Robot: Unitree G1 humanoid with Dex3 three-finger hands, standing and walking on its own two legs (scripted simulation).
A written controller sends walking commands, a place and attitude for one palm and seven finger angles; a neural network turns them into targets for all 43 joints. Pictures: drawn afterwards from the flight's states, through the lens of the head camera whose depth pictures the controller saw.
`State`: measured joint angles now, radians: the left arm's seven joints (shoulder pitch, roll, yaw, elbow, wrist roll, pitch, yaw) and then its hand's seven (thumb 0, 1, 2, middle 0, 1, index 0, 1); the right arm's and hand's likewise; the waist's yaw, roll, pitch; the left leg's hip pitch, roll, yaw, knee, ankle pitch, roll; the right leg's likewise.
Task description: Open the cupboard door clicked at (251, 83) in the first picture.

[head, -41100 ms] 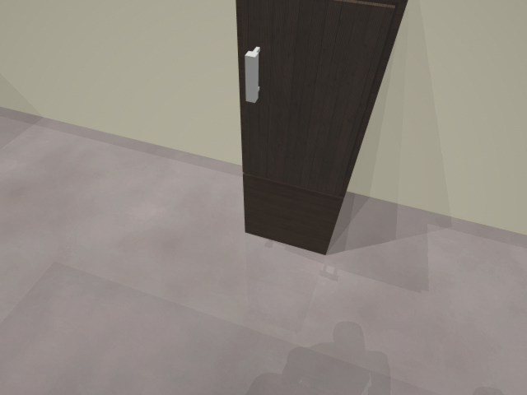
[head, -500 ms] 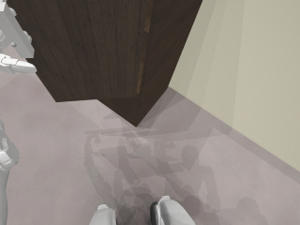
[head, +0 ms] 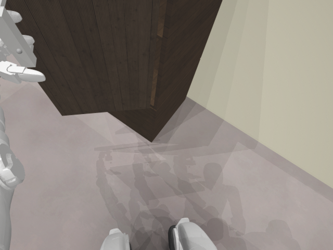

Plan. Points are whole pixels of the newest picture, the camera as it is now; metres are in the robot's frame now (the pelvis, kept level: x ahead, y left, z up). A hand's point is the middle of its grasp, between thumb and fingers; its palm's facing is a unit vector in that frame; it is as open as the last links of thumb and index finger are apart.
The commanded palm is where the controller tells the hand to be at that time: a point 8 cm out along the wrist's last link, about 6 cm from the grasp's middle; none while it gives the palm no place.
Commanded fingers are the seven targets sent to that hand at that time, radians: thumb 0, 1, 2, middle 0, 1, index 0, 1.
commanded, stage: slide the fingers in behind the handle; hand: left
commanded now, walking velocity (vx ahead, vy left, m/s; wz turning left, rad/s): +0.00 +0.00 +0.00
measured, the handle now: (15, 33) +0.58 +0.26 +0.11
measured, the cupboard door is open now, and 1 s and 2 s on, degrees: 44 44 87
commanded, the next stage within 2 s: close the thumb around the handle in 0.08 s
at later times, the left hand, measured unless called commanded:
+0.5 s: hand (23, 51) +0.53 +0.24 +0.11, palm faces +0.04 -1.00 +0.01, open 11.1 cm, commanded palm +0.51 +0.29 +0.11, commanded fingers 0.00 0.45 0.71 -0.37 -1.30 -0.37 -1.30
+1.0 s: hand (23, 52) +0.53 +0.24 +0.11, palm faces +0.03 -1.00 +0.00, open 6.1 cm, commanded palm +0.50 +0.28 +0.11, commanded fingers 0.00 0.90 0.90 -0.40 -1.35 -0.40 -1.35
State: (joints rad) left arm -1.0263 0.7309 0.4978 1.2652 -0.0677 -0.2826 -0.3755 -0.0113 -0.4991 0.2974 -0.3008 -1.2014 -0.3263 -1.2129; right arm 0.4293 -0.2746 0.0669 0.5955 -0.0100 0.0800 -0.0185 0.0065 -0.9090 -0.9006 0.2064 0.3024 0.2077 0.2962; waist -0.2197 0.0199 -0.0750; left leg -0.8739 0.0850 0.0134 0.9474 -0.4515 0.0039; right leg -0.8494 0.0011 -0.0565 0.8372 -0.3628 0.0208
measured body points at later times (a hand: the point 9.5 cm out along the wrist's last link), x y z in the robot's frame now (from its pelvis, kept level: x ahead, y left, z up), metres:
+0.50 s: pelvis +0.00 +0.00 +0.00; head +0.14 +0.03 +0.43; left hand +0.52 +0.29 +0.11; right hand -0.02 -0.26 -0.10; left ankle -0.01 +0.11 -0.69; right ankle +0.01 -0.14 -0.69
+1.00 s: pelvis +0.00 +0.00 +0.00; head +0.13 +0.02 +0.43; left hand +0.52 +0.29 +0.11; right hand -0.02 -0.27 -0.10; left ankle -0.01 +0.11 -0.69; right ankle +0.01 -0.14 -0.69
